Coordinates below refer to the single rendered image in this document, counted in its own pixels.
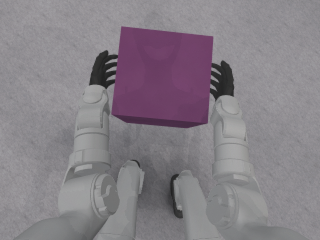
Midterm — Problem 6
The left robot thigh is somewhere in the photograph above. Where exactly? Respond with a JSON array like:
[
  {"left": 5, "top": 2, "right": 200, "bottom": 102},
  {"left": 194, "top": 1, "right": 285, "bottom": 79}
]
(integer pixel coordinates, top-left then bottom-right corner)
[{"left": 96, "top": 165, "right": 145, "bottom": 240}]

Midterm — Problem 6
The robot right hand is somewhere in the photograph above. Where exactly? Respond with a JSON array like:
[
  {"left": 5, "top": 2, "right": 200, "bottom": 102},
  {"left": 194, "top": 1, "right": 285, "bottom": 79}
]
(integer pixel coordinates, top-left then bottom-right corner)
[{"left": 210, "top": 60, "right": 235, "bottom": 102}]

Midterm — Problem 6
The left robot upper arm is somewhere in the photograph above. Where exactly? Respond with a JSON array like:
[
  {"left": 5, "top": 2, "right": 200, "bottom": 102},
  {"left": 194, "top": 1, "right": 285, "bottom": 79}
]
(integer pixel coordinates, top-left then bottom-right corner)
[{"left": 13, "top": 172, "right": 120, "bottom": 240}]

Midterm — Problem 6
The carton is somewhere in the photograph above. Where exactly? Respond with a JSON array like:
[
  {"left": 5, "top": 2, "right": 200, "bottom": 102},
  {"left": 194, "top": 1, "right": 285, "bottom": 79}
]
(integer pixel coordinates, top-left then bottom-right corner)
[{"left": 111, "top": 26, "right": 214, "bottom": 129}]

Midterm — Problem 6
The robot left hand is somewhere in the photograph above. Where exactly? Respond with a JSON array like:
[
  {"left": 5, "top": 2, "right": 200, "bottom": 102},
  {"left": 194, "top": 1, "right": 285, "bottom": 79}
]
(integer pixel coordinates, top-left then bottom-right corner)
[{"left": 89, "top": 50, "right": 118, "bottom": 89}]

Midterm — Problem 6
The right robot upper arm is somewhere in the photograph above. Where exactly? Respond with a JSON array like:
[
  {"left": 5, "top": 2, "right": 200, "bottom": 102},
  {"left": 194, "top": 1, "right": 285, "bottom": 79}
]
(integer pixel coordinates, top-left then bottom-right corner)
[{"left": 205, "top": 182, "right": 310, "bottom": 240}]

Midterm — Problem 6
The right robot forearm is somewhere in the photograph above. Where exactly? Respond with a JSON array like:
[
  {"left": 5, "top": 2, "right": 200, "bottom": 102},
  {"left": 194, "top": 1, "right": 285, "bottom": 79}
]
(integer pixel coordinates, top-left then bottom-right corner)
[{"left": 210, "top": 95, "right": 264, "bottom": 198}]

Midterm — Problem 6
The robot right foot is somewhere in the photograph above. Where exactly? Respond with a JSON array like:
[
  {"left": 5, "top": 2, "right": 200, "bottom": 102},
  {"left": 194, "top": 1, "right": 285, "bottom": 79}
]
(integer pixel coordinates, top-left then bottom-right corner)
[{"left": 170, "top": 174, "right": 183, "bottom": 219}]

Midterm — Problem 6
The left robot forearm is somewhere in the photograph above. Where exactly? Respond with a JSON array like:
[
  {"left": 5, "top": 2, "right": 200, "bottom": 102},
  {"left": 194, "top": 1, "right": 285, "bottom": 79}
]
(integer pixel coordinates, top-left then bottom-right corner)
[{"left": 57, "top": 84, "right": 112, "bottom": 211}]

